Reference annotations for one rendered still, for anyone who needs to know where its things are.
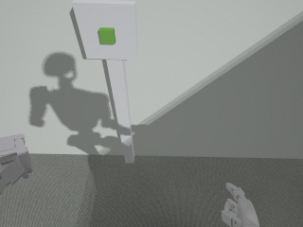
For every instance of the panel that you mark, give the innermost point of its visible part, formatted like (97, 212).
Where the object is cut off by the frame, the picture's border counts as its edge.
(120, 15)

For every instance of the robot left hand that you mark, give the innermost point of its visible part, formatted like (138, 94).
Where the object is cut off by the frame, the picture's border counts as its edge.
(15, 155)

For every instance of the button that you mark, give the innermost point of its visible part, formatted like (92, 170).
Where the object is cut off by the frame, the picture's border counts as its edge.
(107, 35)

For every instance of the robot right hand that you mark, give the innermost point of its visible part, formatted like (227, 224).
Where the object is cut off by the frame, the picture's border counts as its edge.
(243, 211)

